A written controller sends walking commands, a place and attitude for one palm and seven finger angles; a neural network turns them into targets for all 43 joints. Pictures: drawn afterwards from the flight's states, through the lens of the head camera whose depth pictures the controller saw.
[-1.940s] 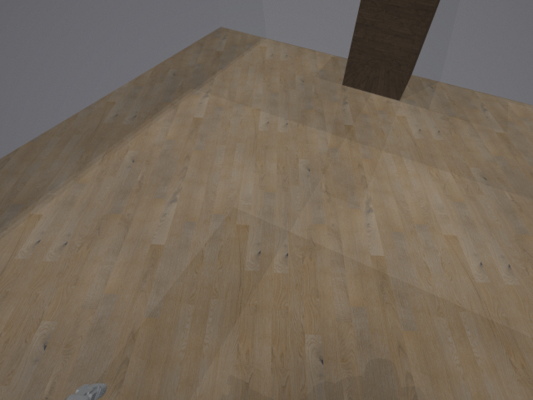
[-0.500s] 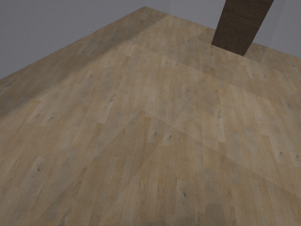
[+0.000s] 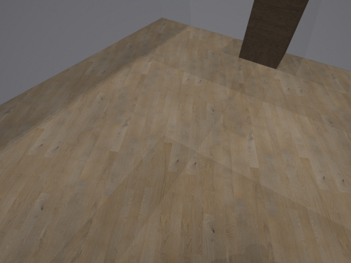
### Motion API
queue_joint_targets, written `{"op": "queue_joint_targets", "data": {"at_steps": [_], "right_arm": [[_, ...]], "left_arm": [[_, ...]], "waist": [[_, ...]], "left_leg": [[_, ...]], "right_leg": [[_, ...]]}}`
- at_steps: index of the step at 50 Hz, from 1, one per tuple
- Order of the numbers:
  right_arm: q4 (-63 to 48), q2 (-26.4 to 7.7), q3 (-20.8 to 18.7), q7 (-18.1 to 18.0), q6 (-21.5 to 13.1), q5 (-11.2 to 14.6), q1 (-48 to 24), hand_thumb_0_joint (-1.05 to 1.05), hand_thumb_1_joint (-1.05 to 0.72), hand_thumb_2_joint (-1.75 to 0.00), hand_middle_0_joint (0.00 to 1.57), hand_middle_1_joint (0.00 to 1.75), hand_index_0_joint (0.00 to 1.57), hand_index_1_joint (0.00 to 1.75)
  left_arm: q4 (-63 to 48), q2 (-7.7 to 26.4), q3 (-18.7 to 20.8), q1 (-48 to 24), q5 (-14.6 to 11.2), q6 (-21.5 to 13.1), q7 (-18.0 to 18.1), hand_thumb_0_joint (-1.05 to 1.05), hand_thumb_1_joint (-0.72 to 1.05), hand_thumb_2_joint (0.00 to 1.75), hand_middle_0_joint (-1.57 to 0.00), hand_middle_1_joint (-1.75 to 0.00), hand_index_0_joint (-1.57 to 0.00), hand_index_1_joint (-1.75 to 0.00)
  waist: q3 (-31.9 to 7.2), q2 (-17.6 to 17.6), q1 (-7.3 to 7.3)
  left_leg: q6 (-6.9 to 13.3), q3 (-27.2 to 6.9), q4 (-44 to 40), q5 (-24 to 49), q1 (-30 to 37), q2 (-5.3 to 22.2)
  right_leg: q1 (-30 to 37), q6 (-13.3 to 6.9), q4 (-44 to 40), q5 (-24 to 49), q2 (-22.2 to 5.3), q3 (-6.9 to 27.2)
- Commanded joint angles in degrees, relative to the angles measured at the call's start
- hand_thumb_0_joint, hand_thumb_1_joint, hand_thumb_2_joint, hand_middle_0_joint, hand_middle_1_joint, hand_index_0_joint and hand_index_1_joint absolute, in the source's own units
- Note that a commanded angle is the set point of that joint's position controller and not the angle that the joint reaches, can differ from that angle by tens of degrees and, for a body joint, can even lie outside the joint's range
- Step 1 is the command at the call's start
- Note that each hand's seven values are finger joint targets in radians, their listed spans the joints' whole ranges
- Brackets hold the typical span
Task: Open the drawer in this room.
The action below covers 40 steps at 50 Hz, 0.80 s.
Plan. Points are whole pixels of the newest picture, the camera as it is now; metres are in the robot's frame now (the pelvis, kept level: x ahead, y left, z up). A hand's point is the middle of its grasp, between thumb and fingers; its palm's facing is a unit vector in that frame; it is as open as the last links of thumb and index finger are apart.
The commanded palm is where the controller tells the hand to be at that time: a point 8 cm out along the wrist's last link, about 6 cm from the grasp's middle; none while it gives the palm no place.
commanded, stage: turn or walk to find it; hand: left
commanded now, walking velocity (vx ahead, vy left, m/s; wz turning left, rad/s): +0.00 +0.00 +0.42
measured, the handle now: out of the picture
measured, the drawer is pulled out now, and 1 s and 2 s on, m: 0.00 0.00 0.00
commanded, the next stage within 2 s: stand and wait in 0.58 s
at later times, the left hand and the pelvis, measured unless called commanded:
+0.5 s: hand out of the picture +0.05 +0.19 -0.18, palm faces -0.07 -0.97 -0.23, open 7.4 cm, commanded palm none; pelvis -0.01 +0.00 -0.01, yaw -7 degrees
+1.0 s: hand out of the picture +0.10 +0.17 -0.19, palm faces -0.07 -0.98 -0.17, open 7.3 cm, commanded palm none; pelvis +0.06 +0.00 +0.00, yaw -7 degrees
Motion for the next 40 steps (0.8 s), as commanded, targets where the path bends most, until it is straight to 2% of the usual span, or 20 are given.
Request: {"op": "queue_joint_targets", "data": {"at_steps": [1,4,6,8,13,16,20,22,24,25,26,27,28,29,30,31,33,34,37,40], "right_arm": [[-1.45,-6.42,-0.81,-0.3,-1.73,0.05,2.39,0.0,-0.9,-0.9,0.2,0.3,0.2,0.3],[-1.31,-5.85,-0.7,-0.14,-1.74,0.11,2.0,0.0,-0.9,-0.9,0.2,0.3,0.2,0.3],[-1.11,-7.04,-0.93,-0.29,-1.91,0.16,1.96,0.0,-0.9,-0.9,0.2,0.3,0.2,0.3],[-0.76,-5.43,-0.98,-0.41,-1.43,0.11,2.6,0.0,-0.9,-0.9,0.2,0.3,0.2,0.3],[-2.92,-6.49,-2.17,-0.5,-0.15,-0.17,1.48,0.0,-0.9,-0.9,0.2,0.3,0.2,0.3],[-4.98,-7.54,-2.88,-0.49,-0.08,-0.35,0.84,0.0,-0.9,-0.9,0.2,0.3,0.2,0.3],[-7.58,-10.11,-4.01,-0.56,-0.43,-0.36,-0.62,0.0,-0.9,-0.9,0.2,0.3,0.2,0.3],[-8.83,-11.56,-4.57,-0.59,-0.79,-0.37,-2.0,0.0,-0.9,-0.9,0.2,0.3,0.2,0.3],[-9.91,-11.45,-4.71,-0.52,-0.9,-0.63,-2.98,0.0,-0.9,-0.9,0.2,0.3,0.2,0.3],[-10.24,-11.49,-4.7,-0.49,-0.78,-0.89,-3.7,0.0,-0.9,-0.9,0.2,0.3,0.2,0.3],[-10.37,-11.63,-4.53,-0.25,-0.6,-1.06,-4.53,0.0,-0.9,-0.9,0.2,0.3,0.2,0.3],[-10.92,-10.97,-4.35,0.11,-0.25,-0.95,-5.32,0.0,-0.9,-0.9,0.2,0.3,0.2,0.3],[-12.72,-6.34,-3.52,0.67,0.26,-0.44,-5.11,0.0,-0.9,-0.9,0.2,0.3,0.2,0.3],[-15.12,-8.14,-3.29,0.98,0.04,-0.95,-10.93,0.0,-0.9,-0.9,0.2,0.3,0.2,0.3],[-15.07,-8.69,-3.43,1.1,0.11,-0.95,-12.25,0.0,-0.9,-0.9,0.2,0.3,0.2,0.3],[-13.6,-8.72,-3.54,1.22,-0.02,-1.01,-9.76,0.0,-0.9,-0.9,0.2,0.3,0.2,0.3],[-10.44,-7.31,-3.21,1.34,-0.07,-1.13,-4.62,0.0,-0.9,-0.9,0.2,0.3,0.2,0.3],[-9.63,-6.63,-2.97,1.21,0.01,-1.06,-3.12,0.0,-0.9,-0.9,0.2,0.3,0.2,0.3],[-8.44,-5.25,-2.09,0.86,0.01,-0.49,-2.82,0.0,-0.9,-0.9,0.2,0.3,0.2,0.3],[-7.43,-4.43,-1.14,0.76,-0.66,0.06,-3.95,0.0,-0.9,-0.9,0.2,0.3,0.2,0.3]], "left_arm": [[-1.73,7.22,1.16,2.01,0.2,-1.51,0.59,0.0,0.9,0.9,-0.2,-0.3,-0.2,-0.3],[-1.43,6.81,1.2,2.37,0.1,-1.46,0.86,0.0,0.9,0.9,-0.2,-0.3,-0.2,-0.3],[-1.32,7.79,1.07,1.98,0.14,-1.83,0.71,0.0,0.9,0.9,-0.2,-0.3,-0.2,-0.3],[-1.31,6.34,0.98,2.0,0.22,-1.32,0.71,0.0,0.9,0.9,-0.2,-0.3,-0.2,-0.3],[-4.02,8.1,2.62,-0.1,0.56,0.03,0.26,0.0,0.9,0.9,-0.2,-0.3,-0.2,-0.3],[-6.18,8.75,3.46,-1.23,0.79,0.49,-0.19,0.0,0.9,0.9,-0.2,-0.3,-0.2,-0.3],[-8.36,8.15,4.07,-1.43,0.94,0.57,-0.73,0.0,0.9,0.9,-0.2,-0.3,-0.2,-0.3],[-8.78,7.0,4.27,-0.38,0.93,0.65,-1.02,0.0,0.9,0.9,-0.2,-0.3,-0.2,-0.3],[-9.47,6.29,4.37,-0.1,1.03,0.94,-1.25,0.0,0.9,0.9,-0.2,-0.3,-0.2,-0.3],[-9.72,5.86,4.46,0.25,1.03,0.87,-1.39,0.0,0.9,0.9,-0.2,-0.3,-0.2,-0.3],[-8.89,5.54,4.46,3.25,0.98,0.57,-1.61,0.0,0.9,0.9,-0.2,-0.3,-0.2,-0.3],[-7.9,6.52,4.64,7.19,1.19,-0.02,-1.8,0.0,0.9,0.9,-0.2,-0.3,-0.2,-0.3],[-7.77,12.95,5.68,8.62,2.11,-0.94,-1.34,0.0,0.9,0.9,-0.2,-0.3,-0.2,-0.3],[-8.3,14.87,5.69,9.69,0.98,-0.89,-0.64,0.0,0.9,0.9,-0.2,-0.3,-0.2,-0.3],[-8.69,13.89,5.51,6.55,1.12,-1.11,-0.31,0.0,0.9,0.9,-0.2,-0.3,-0.2,-0.3],[-9.23,12.01,4.86,2.63,1.15,-1.32,-0.28,0.0,0.9,0.9,-0.2,-0.3,-0.2,-0.3],[-9.79,10.19,4.15,-0.34,0.98,-1.93,-0.32,0.0,0.9,0.9,-0.2,-0.3,-0.2,-0.3],[-9.69,10.07,3.98,-0.18,0.93,-2.13,-0.33,0.0,0.9,0.9,-0.2,-0.3,-0.2,-0.3],[-7.64,9.08,3.14,3.07,0.87,-2.62,-0.04,0.0,0.9,0.9,-0.2,-0.3,-0.2,-0.3],[-5.63,9.4,2.63,3.58,0.89,-2.78,0.36,0.0,0.9,0.9,-0.2,-0.3,-0.2,-0.3]], "waist": [[0.61,1.57,-0.01],[0.39,1.98,0.52],[0.74,0.77,0.28],[1.3,0.42,0.02],[4.18,-0.53,-0.51],[3.19,0.56,-0.75],[-0.35,5.51,-0.53],[-2.54,10.42,0.16],[-3.21,10.78,0.35],[-2.65,10.19,0.91],[-3.87,8.68,2.27],[-4.61,2.69,4.18],[-2.57,-18.35,4.49],[2.24,-16.87,6.56],[6.15,-12.71,4.51],[7.08,-7.55,1.73],[2.87,-3.9,-0.64],[1.13,-5.02,-0.9],[-1.43,-5.29,-0.03],[-1.69,-6.84,1.23]], "left_leg": [[1.75,-5.51,-6.05,3.79,1.53,4.7],[1.97,-6.17,-5.53,7.37,0.72,4.8],[2.02,-5.84,-6.39,5.63,2.67,4.77],[1.57,-4.33,-4.64,5.36,3.78,4.88],[1.26,-2.35,-1.76,-2.68,0.84,5.62],[1.81,-2.94,-2.05,-6.13,-0.06,6.94],[4.08,-6.68,-5.46,-7.09,1.26,11.99],[7.24,-9.71,-8.44,-3.77,0.79,17.11],[9.76,-8.62,-7.66,3.83,0.1,19.8],[9.21,-6.05,-5.32,7.11,-1.73,19.13],[7.6,-3.22,-1.86,2.36,-3.54,17.86],[4.4,0.44,6.74,-7.48,-9.21,14.11],[-1.54,8.73,25.22,-21.54,-24.32,3.95],[-1.73,2.85,32.1,-21.68,-27.2,2.74],[-1.29,-0.99,34.85,-15.66,-26.4,3.7],[-1.28,-1.64,34.83,-10.99,-24.31,4.6],[-1.99,0.06,32.61,-6.79,-18.39,4.2],[-2.26,0.74,31.36,-5.96,-16.67,3.78],[-2.38,1.73,23.32,-6.44,-12.73,2.92],[-1.72,2.89,10.82,-6.49,-6.13,2.18]], "right_leg": [[-2.19,-0.94,-6.87,2.08,-6.52,5.78],[-0.34,-0.57,-5.21,5.11,-7.06,3.86],[-1.65,-0.9,-7.01,3.73,-6.89,5.03],[-3.68,-0.89,-6.84,4.76,-6.83,6.0],[-9.02,-1.95,-5.51,0.52,-6.57,9.94],[-11.12,-2.04,-3.0,-1.24,-5.54,10.47],[-12.35,-0.74,5.81,1.54,-1.75,6.55],[-11.44,0.3,15.34,-2.57,-0.19,2.1],[-10.77,1.08,20.77,-11.05,-1.5,-0.87],[-8.37,1.14,18.18,-10.79,-2.13,-1.44],[-3.19,1.06,12.54,-8.36,-2.28,-2.03],[4.19,0.34,1.74,-4.97,-3.25,1.21],[9.31,-5.33,-11.57,-14.36,-16.62,25.52],[1.7,-9.49,-19.92,-20.7,-22.24,35.86],[-2.8,-9.36,-21.02,-19.7,-20.36,35.34],[-4.04,-9.19,-18.83,-13.55,-18.43,29.56],[-1.6,-8.26,-14.18,4.07,-14.31,18.51],[0.09,-8.07,-12.74,10.98,-13.25,14.99],[4.7,-7.8,-9.81,25.18,-12.27,9.76],[5.84,-7.58,-8.2,30.8,-12.14,6.96]]}}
